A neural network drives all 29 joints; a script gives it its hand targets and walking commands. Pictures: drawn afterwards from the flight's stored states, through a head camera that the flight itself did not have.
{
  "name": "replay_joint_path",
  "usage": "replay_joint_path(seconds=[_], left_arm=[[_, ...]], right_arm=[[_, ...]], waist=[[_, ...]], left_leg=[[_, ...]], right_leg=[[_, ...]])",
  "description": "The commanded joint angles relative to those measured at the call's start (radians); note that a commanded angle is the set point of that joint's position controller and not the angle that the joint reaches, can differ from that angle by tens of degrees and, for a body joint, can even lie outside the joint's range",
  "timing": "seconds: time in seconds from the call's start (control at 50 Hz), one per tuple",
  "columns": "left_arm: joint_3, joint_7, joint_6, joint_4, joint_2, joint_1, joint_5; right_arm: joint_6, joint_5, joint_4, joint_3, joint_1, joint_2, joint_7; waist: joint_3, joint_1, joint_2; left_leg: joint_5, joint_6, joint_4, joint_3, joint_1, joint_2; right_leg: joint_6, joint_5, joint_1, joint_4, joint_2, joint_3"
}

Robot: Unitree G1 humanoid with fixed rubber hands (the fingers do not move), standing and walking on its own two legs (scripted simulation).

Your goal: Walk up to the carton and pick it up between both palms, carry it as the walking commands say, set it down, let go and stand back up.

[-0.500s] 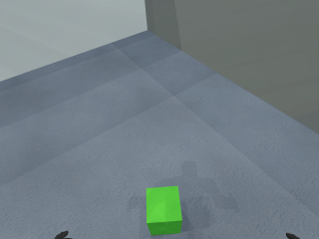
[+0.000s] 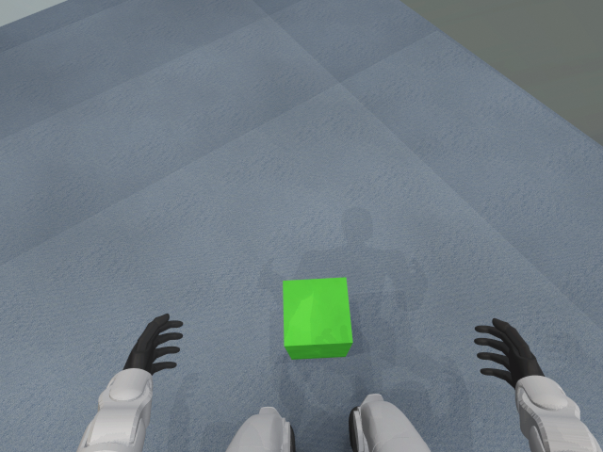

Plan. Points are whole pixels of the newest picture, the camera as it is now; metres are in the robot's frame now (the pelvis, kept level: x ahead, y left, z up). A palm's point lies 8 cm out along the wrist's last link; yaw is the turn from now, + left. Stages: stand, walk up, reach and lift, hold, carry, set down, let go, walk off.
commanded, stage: reach and lift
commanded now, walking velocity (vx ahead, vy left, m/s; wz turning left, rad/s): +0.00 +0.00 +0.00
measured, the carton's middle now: (316, 321) +0.40 +0.00 -0.60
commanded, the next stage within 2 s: none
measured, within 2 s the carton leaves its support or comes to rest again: neither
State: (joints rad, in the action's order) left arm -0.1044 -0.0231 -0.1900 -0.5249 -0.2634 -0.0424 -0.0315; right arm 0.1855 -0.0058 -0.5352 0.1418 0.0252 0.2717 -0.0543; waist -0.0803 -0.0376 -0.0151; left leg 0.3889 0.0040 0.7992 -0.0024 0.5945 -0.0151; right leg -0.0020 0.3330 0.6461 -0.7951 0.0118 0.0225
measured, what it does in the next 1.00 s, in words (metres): lowers itself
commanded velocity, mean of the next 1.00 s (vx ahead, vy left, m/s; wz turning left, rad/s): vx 0.00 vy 0.00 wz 0.00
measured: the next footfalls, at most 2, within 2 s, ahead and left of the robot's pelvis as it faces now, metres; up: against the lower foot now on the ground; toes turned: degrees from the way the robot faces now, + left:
none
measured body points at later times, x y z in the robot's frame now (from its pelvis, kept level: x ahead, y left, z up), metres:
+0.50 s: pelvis -0.06 -0.01 -0.05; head +0.15 -0.02 +0.34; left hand +0.35 +0.21 -0.14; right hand +0.34 -0.21 -0.15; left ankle +0.00 +0.12 -0.70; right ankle +0.03 -0.12 -0.70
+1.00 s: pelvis -0.05 -0.01 -0.09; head +0.23 -0.01 +0.26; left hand +0.41 +0.18 -0.21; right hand +0.40 -0.17 -0.22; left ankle +0.00 +0.12 -0.70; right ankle +0.03 -0.12 -0.70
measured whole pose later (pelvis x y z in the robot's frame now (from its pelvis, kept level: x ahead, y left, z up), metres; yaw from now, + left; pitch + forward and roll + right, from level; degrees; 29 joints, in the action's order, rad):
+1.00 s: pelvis -0.05 -0.01 -0.09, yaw +2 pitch +44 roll +1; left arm -0.33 0.02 -0.03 -0.83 -0.11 -0.86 -0.08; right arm 0.04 -0.09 -0.76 0.32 0.82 0.07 0.09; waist 0.11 -0.01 -0.01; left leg 0.38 -0.02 1.15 -0.04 1.54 -0.04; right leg 0.00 0.32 1.57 -1.13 0.02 0.02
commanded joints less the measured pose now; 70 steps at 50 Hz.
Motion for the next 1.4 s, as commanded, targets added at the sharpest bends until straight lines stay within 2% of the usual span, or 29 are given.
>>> replay_joint_path(seconds=[0.0, 0.08, 0.16, 0.22, 0.26, 0.32, 0.42, 0.44, 0.46, 0.48, 0.54, 0.76, 0.8, 0.82, 0.84, 0.9, 0.98, 1.02, 1.04, 1.06, 1.1, 1.18, 1.22, 1.26, 1.28, 1.3, 1.32, 1.34, 1.38], left_arm=[[-0.049, 0.017, 0.016, 0.027, -0.110, -0.049, 0.009], [-0.056, 0.018, 0.032, 0.053, -0.100, -0.222, 0.026], [-0.081, 0.000, 0.029, -0.024, -0.101, -0.326, 0.027], [-0.098, -0.002, 0.037, 0.048, -0.132, -0.524, 0.009], [-0.143, -0.013, 0.024, -0.084, -0.161, -0.559, 0.012], [-0.137, -0.023, 0.039, -0.046, -0.138, -0.637, 0.020], [-0.137, -0.006, 0.052, -0.165, -0.067, -0.826, 0.030], [-0.152, 0.004, 0.071, -0.114, -0.064, -0.865, 0.022], [-0.142, 0.012, 0.060, -0.232, -0.028, -0.845, 0.014], [-0.170, 0.017, 0.068, -0.189, -0.060, -0.942, 0.006], [-0.206, 0.043, 0.103, -0.184, -0.064, -1.002, -0.010], [-0.256, 0.057, 0.173, -0.252, 0.000, -1.062, -0.075], [-0.240, 0.051, 0.186, -0.205, 0.026, -1.009, -0.046], [-0.227, 0.051, 0.180, -0.230, 0.083, -0.987, -0.042], [-0.229, 0.049, 0.189, -0.126, 0.051, -1.004, -0.041], [-0.242, 0.050, 0.194, -0.171, 0.052, -0.979, -0.060], [-0.212, 0.046, 0.197, -0.129, 0.068, -1.093, -0.041], [-0.181, 0.052, 0.185, -0.267, 0.095, -1.042, -0.031], [-0.217, 0.055, 0.192, -0.204, 0.035, -1.085, -0.028], [-0.173, 0.058, 0.187, -0.233, 0.083, -1.094, -0.013], [-0.209, 0.079, 0.187, -0.223, 0.020, -1.101, -0.041], [-0.173, 0.085, 0.173, -0.243, 0.006, -1.129, 0.000], [-0.148, 0.087, 0.161, -0.246, 0.022, -1.134, 0.024], [-0.139, 0.096, 0.166, -0.206, 0.033, -1.158, 0.035], [-0.100, 0.103, 0.164, -0.241, 0.025, -1.230, 0.059], [-0.124, 0.106, 0.159, -0.231, -0.026, -1.220, 0.029], [-0.157, 0.112, 0.157, -0.255, -0.038, -1.177, 0.020], [-0.139, 0.113, 0.161, -0.172, -0.032, -1.209, 0.053], [-0.108, 0.118, 0.151, -0.191, -0.042, -1.209, 0.095]], right_arm=[[-0.020, -0.005, 0.050, 0.026, 0.083, 0.128, 0.017], [-0.026, 0.015, 0.068, 0.025, 0.231, 0.098, 0.019], [-0.019, -0.002, 0.109, 0.037, 0.355, 0.061, 0.055], [0.004, -0.014, 0.075, 0.063, 0.453, 0.049, 0.078], [0.011, -0.029, 0.054, 0.036, 0.544, 0.014, 0.093], [0.013, 0.008, 0.040, 0.015, 0.575, -0.043, 0.117], [-0.015, -0.027, -0.031, 0.080, 0.785, -0.045, 0.143], [-0.028, -0.002, -0.028, 0.064, 0.827, -0.058, 0.135], [-0.037, -0.016, -0.103, 0.091, 0.840, -0.048, 0.138], [-0.038, -0.022, -0.090, 0.083, 0.904, -0.046, 0.131], [-0.065, -0.048, -0.123, 0.133, 0.939, -0.053, 0.155], [-0.142, -0.110, -0.165, 0.194, 1.016, -0.116, 0.168], [-0.158, -0.084, -0.091, 0.143, 1.006, -0.160, 0.159], [-0.160, -0.101, -0.133, 0.173, 0.968, -0.141, 0.157], [-0.159, -0.114, -0.068, 0.186, 0.952, -0.146, 0.154], [-0.173, -0.090, -0.092, 0.161, 0.952, -0.153, 0.138], [-0.180, -0.068, -0.105, 0.157, 1.030, -0.137, 0.141], [-0.179, -0.071, -0.181, 0.176, 1.018, -0.131, 0.146], [-0.182, -0.090, -0.168, 0.195, 1.030, -0.101, 0.154], [-0.178, -0.076, -0.212, 0.182, 1.029, -0.140, 0.155], [-0.184, -0.047, -0.152, 0.177, 1.109, -0.080, 0.148], [-0.160, -0.004, -0.221, 0.130, 1.072, -0.106, 0.160], [-0.159, -0.012, -0.236, 0.161, 1.043, -0.076, 0.172], [-0.169, 0.006, -0.187, 0.147, 1.095, -0.049, 0.173], [-0.168, 0.022, -0.236, 0.131, 1.168, -0.052, 0.170], [-0.156, 0.044, -0.150, 0.129, 1.199, -0.037, 0.171], [-0.148, 0.053, -0.221, 0.095, 1.149, -0.087, 0.170], [-0.155, 0.060, -0.129, 0.113, 1.183, -0.041, 0.180], [-0.145, 0.064, -0.142, 0.101, 1.191, -0.006, 0.190]], waist=[[0.416, 0.011, -0.018], [0.483, 0.025, -0.039], [0.512, 0.037, 0.072], [0.554, 0.015, 0.032], [0.520, 0.023, 0.083], [0.639, 0.035, -0.009], [0.710, -0.009, -0.004], [0.749, 0.040, -0.026], [0.730, 0.020, -0.051], [0.712, 0.054, -0.043], [0.929, 0.042, 0.018], [1.070, 0.054, 0.005], [1.142, 0.054, 0.059], [1.139, 0.036, 0.003], [1.207, 0.016, 0.038], [1.075, 0.051, 0.037], [1.059, 0.030, 0.019], [0.996, 0.013, -0.033], [1.007, -0.002, 0.049], [1.000, -0.004, 0.035], [1.062, 0.055, -0.017], [1.104, 0.039, -0.025], [1.107, -0.016, -0.005], [1.148, 0.023, -0.028], [1.079, 0.006, -0.009], [1.115, 0.061, -0.072], [1.085, 0.083, -0.001], [1.228, 0.041, 0.008], [1.250, 0.042, 0.001]], left_leg=[[-0.438, -0.065, -0.031, -0.018, -0.070, -0.002], [-0.342, -0.053, 0.011, -0.013, 0.022, -0.011], [-0.170, -0.035, 0.046, 0.027, 0.160, -0.023], [-0.102, -0.040, 0.067, 0.038, 0.271, -0.018], [-0.042, -0.023, 0.080, 0.048, 0.314, -0.024], [-0.091, -0.028, 0.095, 0.056, 0.290, -0.033], [-0.049, -0.044, 0.123, 0.032, 0.375, -0.038], [-0.110, -0.045, 0.126, 0.029, 0.365, -0.036], [-0.112, -0.058, 0.132, 0.035, 0.416, -0.045], [-0.062, -0.056, 0.124, 0.035, 0.442, -0.043], [-0.135, -0.048, 0.156, 0.036, 0.422, -0.054], [-0.262, -0.059, 0.222, 0.046, 0.603, -0.099], [-0.349, -0.054, 0.236, 0.041, 0.587, -0.093], [-0.345, -0.066, 0.250, 0.041, 0.622, -0.098], [-0.392, -0.061, 0.242, 0.022, 0.546, -0.096], [-0.379, -0.060, 0.267, 0.017, 0.631, -0.086], [-0.266, -0.062, 0.348, 0.024, 0.727, -0.084], [-0.213, -0.066, 0.367, 0.008, 0.729, -0.079], [-0.209, -0.066, 0.406, 0.008, 0.790, -0.078], [-0.206, -0.059, 0.407, -0.003, 0.787, -0.079], [-0.223, -0.063, 0.470, 0.013, 0.785, -0.083], [-0.216, -0.068, 0.576, 0.042, 0.828, -0.082], [-0.153, -0.068, 0.600, 0.030, 0.855, -0.082], [-0.247, -0.072, 0.652, 0.039, 0.868, -0.087], [-0.096, -0.058, 0.652, 0.027, 0.893, -0.078], [-0.088, -0.067, 0.655, 0.047, 0.858, -0.078], [-0.143, -0.068, 0.672, 0.050, 0.937, -0.081], [-0.213, -0.062, 0.716, 0.051, 0.888, -0.082], [-0.229, -0.064, 0.755, 0.047, 0.913, -0.089]], right_leg=[[0.011, -0.388, -0.102, -0.021, 0.033, -0.037], [0.009, -0.325, -0.059, -0.067, 0.033, -0.028], [0.029, -0.228, -0.094, -0.055, 0.036, -0.016], [0.031, -0.204, -0.109, -0.075, 0.031, 0.007], [0.046, -0.117, -0.050, -0.068, 0.021, -0.001], [0.039, -0.135, -0.083, -0.088, 0.017, 0.000], [0.033, -0.087, 0.095, -0.117, 0.033, -0.018], [0.021, -0.125, 0.133, -0.143, 0.038, -0.012], [0.025, -0.122, 0.188, -0.147, 0.041, -0.028], [0.028, -0.072, 0.203, -0.144, 0.043, -0.021], [0.041, -0.152, 0.169, -0.186, 0.059, -0.029], [0.032, -0.382, 0.195, -0.270, 0.069, -0.022], [0.036, -0.489, 0.149, -0.278, 0.072, -0.010], [0.025, -0.490, 0.140, -0.288, 0.065, 0.003], [0.022, -0.531, 0.114, -0.291, 0.069, -0.014], [0.024, -0.500, 0.260, -0.298, 0.066, -0.005], [0.024, -0.388, 0.357, -0.362, 0.060, -0.003], [0.023, -0.270, 0.470, -0.386, 0.058, -0.030], [0.024, -0.288, 0.485, -0.411, 0.062, -0.030], [0.025, -0.270, 0.531, -0.452, 0.069, -0.050], [0.028, -0.270, 0.544, -0.503, 0.071, -0.041], [0.032, -0.241, 0.588, -0.578, 0.074, -0.033], [0.032, -0.196, 0.618, -0.609, 0.080, -0.059], [0.021, -0.285, 0.641, -0.659, 0.081, -0.041], [0.027, -0.106, 0.725, -0.678, 0.084, -0.070], [0.029, -0.076, 0.735, -0.672, 0.081, -0.069], [0.038, -0.177, 0.705, -0.701, 0.082, -0.071], [0.037, -0.245, 0.640, -0.722, 0.086, -0.055], [0.040, -0.283, 0.627, -0.775, 0.086, -0.058]])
